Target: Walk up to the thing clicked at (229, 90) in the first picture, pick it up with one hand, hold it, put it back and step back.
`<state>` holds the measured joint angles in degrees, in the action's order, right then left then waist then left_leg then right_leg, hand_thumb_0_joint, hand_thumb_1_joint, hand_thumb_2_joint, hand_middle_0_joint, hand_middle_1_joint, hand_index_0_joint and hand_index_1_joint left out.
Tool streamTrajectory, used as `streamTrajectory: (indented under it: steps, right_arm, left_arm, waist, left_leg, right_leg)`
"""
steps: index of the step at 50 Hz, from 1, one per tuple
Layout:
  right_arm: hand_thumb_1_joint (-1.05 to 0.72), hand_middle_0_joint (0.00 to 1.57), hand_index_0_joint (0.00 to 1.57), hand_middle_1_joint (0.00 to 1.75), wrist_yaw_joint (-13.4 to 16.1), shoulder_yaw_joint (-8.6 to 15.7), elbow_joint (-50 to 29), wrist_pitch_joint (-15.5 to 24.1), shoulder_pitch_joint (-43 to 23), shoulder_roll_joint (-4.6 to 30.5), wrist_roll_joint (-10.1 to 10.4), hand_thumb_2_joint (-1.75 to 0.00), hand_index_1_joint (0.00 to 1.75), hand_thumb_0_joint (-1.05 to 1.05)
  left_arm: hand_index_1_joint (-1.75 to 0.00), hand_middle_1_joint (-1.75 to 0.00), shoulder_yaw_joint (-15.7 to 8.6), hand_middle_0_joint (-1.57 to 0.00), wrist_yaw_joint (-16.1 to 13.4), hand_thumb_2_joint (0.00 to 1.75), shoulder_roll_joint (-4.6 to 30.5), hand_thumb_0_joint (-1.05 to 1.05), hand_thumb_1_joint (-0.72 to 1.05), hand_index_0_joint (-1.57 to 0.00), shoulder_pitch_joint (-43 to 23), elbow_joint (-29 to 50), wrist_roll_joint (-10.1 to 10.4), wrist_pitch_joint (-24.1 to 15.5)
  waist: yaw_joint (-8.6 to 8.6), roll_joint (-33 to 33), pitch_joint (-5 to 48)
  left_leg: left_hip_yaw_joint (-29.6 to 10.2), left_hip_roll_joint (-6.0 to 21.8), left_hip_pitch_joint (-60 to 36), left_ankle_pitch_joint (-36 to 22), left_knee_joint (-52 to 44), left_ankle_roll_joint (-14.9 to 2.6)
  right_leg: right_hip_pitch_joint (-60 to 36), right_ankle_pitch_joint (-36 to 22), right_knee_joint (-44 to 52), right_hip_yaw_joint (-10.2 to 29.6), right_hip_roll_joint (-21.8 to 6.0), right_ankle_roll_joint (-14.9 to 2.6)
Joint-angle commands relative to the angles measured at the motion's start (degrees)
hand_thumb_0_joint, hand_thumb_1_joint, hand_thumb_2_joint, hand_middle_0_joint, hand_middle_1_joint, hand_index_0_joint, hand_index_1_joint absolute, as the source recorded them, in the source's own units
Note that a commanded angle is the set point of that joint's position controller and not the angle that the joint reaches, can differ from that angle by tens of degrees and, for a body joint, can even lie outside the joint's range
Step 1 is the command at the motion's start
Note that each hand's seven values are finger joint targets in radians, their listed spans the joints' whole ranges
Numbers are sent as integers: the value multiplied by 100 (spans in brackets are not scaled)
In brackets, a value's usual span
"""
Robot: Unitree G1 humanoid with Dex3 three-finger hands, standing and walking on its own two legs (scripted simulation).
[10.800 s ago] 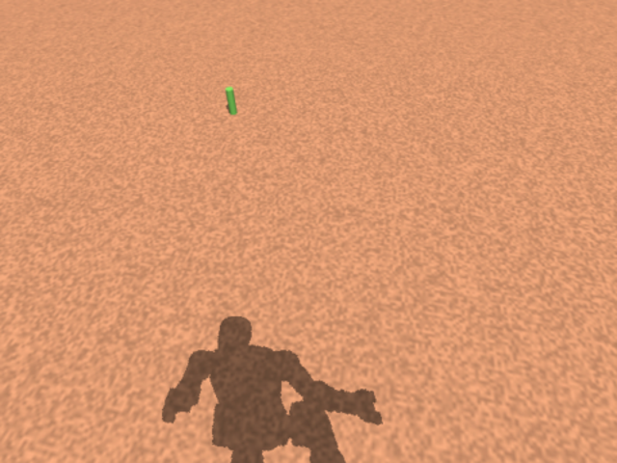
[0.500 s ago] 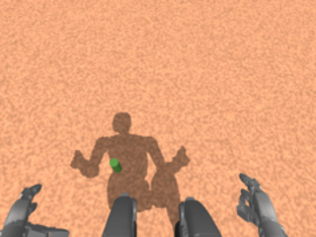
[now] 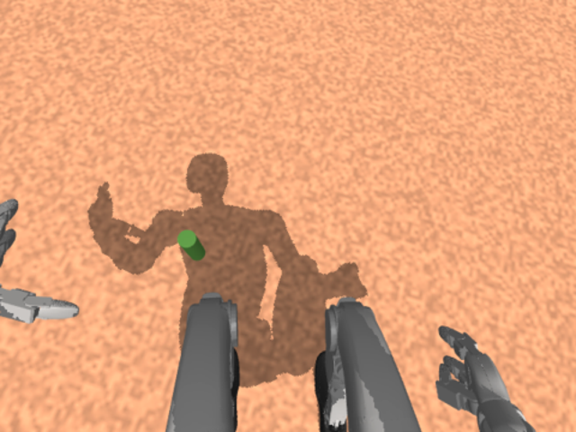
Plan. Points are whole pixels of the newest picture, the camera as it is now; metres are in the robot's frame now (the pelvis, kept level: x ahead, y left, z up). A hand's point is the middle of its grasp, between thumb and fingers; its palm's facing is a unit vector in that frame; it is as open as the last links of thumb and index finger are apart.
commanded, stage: go down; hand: left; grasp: from the side
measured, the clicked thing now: (192, 246) +0.44 +0.22 -0.46
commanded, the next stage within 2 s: none
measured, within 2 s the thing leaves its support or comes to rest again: neither
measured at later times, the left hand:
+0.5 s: hand (41, 246) +0.35 +0.37 -0.11, palm faces +0.06 -0.90 -0.43, open 15.6 cm
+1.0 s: hand (45, 243) +0.36 +0.37 -0.13, palm faces +0.08 -0.92 -0.39, open 16.2 cm
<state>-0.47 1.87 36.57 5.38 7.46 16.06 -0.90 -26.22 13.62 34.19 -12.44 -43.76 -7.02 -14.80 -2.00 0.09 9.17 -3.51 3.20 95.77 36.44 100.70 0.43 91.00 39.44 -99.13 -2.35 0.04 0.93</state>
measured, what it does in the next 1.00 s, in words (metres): lowers itself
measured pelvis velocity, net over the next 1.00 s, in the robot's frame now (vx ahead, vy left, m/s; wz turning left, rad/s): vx -0.03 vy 0.00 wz -0.05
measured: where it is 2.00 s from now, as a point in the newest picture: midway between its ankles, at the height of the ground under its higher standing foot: (278, 410)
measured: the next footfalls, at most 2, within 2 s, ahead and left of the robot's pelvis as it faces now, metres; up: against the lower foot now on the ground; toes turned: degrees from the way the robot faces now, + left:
none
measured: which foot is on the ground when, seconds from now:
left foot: down 0.00-1.00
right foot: down 0.00-1.00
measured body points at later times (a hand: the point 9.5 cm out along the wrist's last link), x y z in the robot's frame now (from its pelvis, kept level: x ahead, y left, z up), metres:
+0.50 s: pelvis -0.02 +0.00 -0.06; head +0.19 +0.04 +0.34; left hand +0.34 +0.41 -0.08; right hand +0.13 -0.28 -0.18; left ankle +0.07 +0.13 -0.50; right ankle +0.05 -0.13 -0.50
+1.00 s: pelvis -0.03 +0.00 -0.11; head +0.18 +0.04 +0.29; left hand +0.35 +0.42 -0.11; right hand +0.12 -0.28 -0.22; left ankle +0.07 +0.13 -0.50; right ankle +0.05 -0.13 -0.50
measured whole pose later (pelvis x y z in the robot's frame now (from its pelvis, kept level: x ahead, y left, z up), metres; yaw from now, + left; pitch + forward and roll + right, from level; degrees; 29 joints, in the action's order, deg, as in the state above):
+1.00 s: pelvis -0.03 +0.00 -0.11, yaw -3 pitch +32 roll -6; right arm -0.6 -2.3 38.4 2.7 4.8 17.9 -2.7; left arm -36.2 25.7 45.3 -27.8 -54.0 -1.8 -23.7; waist -3.2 -1.1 6.4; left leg -6.8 3.2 115.9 37.5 120.4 1.1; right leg 110.2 40.8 -118.3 -4.2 1.0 0.6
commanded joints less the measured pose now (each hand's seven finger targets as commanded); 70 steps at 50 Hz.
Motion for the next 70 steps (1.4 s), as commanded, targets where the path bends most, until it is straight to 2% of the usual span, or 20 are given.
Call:
streamTrajectory:
  steps: [1, 4, 5, 8, 11, 20, 22, 30, 37, 38, 41, 45, 50, 53, 54, 56, 62, 66, 67, 70]
  right_arm:
    - [-83, 20, 20, 30, 117, 390, -435, 176, 437, 1176, -17, -88, 30, 0]
    - [-83, 20, 20, 30, 127, 343, -365, 144, 464, 1239, -18, -88, 30, 0]
    - [-83, 20, 20, 30, 134, 310, -326, 133, 508, 1240, -24, -88, 30, 0]
    - [-83, 20, 20, 30, 130, 247, -314, 79, 480, 1285, -45, -88, 30, 0]
    - [-83, 20, 20, 30, 123, 222, -338, 46, 394, 1302, -44, -88, 30, 0]
    - [-84, 20, 20, 30, 109, 141, -257, 8, 432, 1318, -96, -89, 30, 0]
    - [-84, 20, 20, 30, 100, 126, -192, 2, 461, 1310, -124, -89, 30, 0]
    - [-84, 20, 20, 30, 95, 125, -137, -46, 457, 1417, -169, -89, 30, 0]
    - [-85, 20, 20, 30, 93, 81, -88, -106, 452, 1446, -162, -89, 30, 0]
    - [-85, 20, 20, 30, 98, 75, -125, -117, 437, 1447, -165, -89, 30, 0]
    - [-85, 20, 20, 30, 97, 62, -96, -125, 433, 1431, -163, -89, 30, 0]
    - [-85, 20, 20, 30, 95, 31, -169, -124, 373, 1453, -168, -89, 30, 0]
    - [-85, 20, 20, 30, 97, -7, -130, -134, 440, 1476, -182, -89, 30, 0]
    - [-85, 20, 20, 30, 116, -19, -153, -138, 393, 1467, -187, -89, 30, 0]
    - [-86, 20, 20, 30, 114, -21, -69, -142, 436, 1475, -183, -89, 30, 0]
    - [-85, 20, 20, 30, 116, -24, -132, -131, 387, 1509, -187, -89, 30, 0]
    - [-86, 20, 20, 30, 111, -50, -84, -130, 463, 1498, -184, -89, 30, 0]
    - [-85, 20, 20, 30, 110, -35, -46, -126, 433, 1523, -187, -89, 30, 0]
    - [-85, 20, 20, 30, 114, -35, -129, -124, 381, 1562, -190, -89, 30, 0]
    - [-85, 20, 20, 30, 104, -42, -89, -136, 457, 1570, -188, -89, 30, 0]
  left_arm:
    - [-29, -31, -650, -1, 125, 32, 2123, 0, -32, -3, -1329, 1128, 160, -730]
    - [-29, -31, -699, 0, 167, 34, 2213, 0, -28, -2, -1521, 851, 181, -822]
    - [-28, -30, -845, 0, 142, 32, 2399, 0, -28, -2, -1442, 691, 168, -830]
    - [-27, -29, -947, 0, 192, 33, 2459, 0, -27, -1, -1492, 536, 243, -878]
    - [-29, -31, -948, 0, 273, 35, 2459, 0, -26, -1, -1419, 237, 241, -860]
    - [-28, -30, -1239, 0, 614, 35, 2804, 0, -26, -1, -1771, 133, 478, -1060]
    - [-28, -30, -1213, 0, 704, 35, 2844, 0, -27, -1, -1945, 148, 496, -1121]
    - [-24, -26, -1442, 0, 908, 31, 3207, 0, -27, -1, -2102, 167, 536, -1231]
    - [-23, -25, -1435, 0, 1020, 29, 3115, 0, -32, 0, -2254, 209, 646, -1214]
    - [-23, -25, -1499, 0, 1019, 29, 3246, 0, -32, -1, -2231, 130, 638, -1195]
    - [-23, -25, -1383, 0, 1077, 29, 3078, 0, -33, -1, -2386, 102, 673, -1205]
    - [-21, -23, -1514, 0, 1120, 26, 3325, 0, -35, -1, -2450, 6, 715, -1228]
    - [-20, -22, -1584, 0, 1176, 26, 3406, 0, -34, -1, -2467, -85, 730, -1236]
    - [-19, -21, -1603, 0, 1224, 26, 3542, 0, -34, 0, -2565, 4, 760, -1254]
    - [-20, -22, -1531, 0, 1258, 26, 3362, 0, -35, -1, -2551, -107, 780, -1246]
    - [-18, -21, -1686, 0, 1265, 25, 3563, 0, -35, 0, -2563, -35, 785, -1251]
    - [-18, -21, -1733, 0, 1340, 24, 3545, 0, -35, 0, -2473, -142, 872, -1254]
    - [-19, -21, -1596, 0, 1420, 24, 3390, 0, -35, -1, -2598, -173, 882, -1265]
    - [-18, -21, -1727, 0, 1409, 24, 3592, 0, -35, -1, -2658, -65, 878, -1279]
    - [-18, -21, -1752, 0, 1434, 25, 3592, 0, -34, 0, -2615, -99, 905, -1286]
  waist:
    - [74, 1086, 2917]
    - [38, 1190, 2947]
    - [123, 1111, 3017]
    - [178, 1167, 3128]
    - [169, 1072, 2930]
    - [115, 725, 3190]
    - [68, 772, 3228]
    - [201, 1114, 3392]
    - [143, 1342, 3263]
    - [159, 1231, 3247]
    - [55, 1097, 3059]
    - [92, 1018, 3046]
    - [90, 1071, 3229]
    - [125, 1142, 3231]
    - [59, 1176, 3119]
    - [111, 1263, 3180]
    - [104, 1026, 3182]
    - [27, 1179, 3032]
    - [70, 1293, 3049]
    - [62, 1152, 3118]
  left_leg:
    - [-143, -47, -2527, -581, -1308, -162]
    - [-354, -4, -2534, -247, -1349, -115]
    - [-283, -30, -2423, -383, -1219, -133]
    - [-275, -43, -2437, -725, -1035, -142]
    - [-293, -44, -2166, -501, -950, -155]
    - [-45, -83, -1537, -1089, -184, -252]
    - [11, -81, -1410, -1119, -40, -263]
    - [-69, -29, -1491, -864, 31, -181]
    - [-265, 0, -1559, -981, 98, -136]
    - [-232, -12, -1401, -923, 149, -156]
    - [-216, -5, -1171, -667, 215, -173]
    - [-146, -23, -869, -392, 337, -190]
    - [-132, -38, -924, -657, 471, -190]
    - [-47, -52, -797, -483, 551, -198]
    - [-93, -41, -835, -487, 540, -188]
    - [-105, -41, -821, -501, 557, -180]
    - [-68, -38, -639, -675, 739, -206]
    - [-129, -26, -621, -442, 741, -183]
    - [-170, -19, -641, -396, 698, -171]
    - [-151, -23, -632, -490, 766, -177]
  right_leg:
    - [-591, -850, 983, -3, 96, -294]
    - [-235, -674, 729, -114, 93, -286]
    - [-323, -719, 729, -96, 93, -296]
    - [-180, -877, 567, -113, 93, -320]
    - [-21, -750, 482, -153, 102, -326]
    - [-159, -1146, 235, -98, 148, -295]
    - [-193, -1189, 197, -72, 153, -279]
    - [210, -925, -140, -164, 173, -331]
    - [714, -973, -507, -285, 154, -364]
    - [602, -941, -465, -271, 157, -349]
    - [704, -810, -491, -280, 162, -338]
    - [666, -614, -520, -266, 173, -332]
    - [651, -778, -648, -291, 178, -336]
    - [662, -647, -601, -242, 185, -331]
    - [801, -668, -682, -278, 177, -341]
    - [818, -680, -769, -296, 178, -351]
    - [745, -789, -833, -318, 197, -329]
    - [1083, -628, -949, -343, 192, -352]
    - [1076, -615, -1017, -361, 188, -360]
    - [1008, -687, -996, -363, 198, -344]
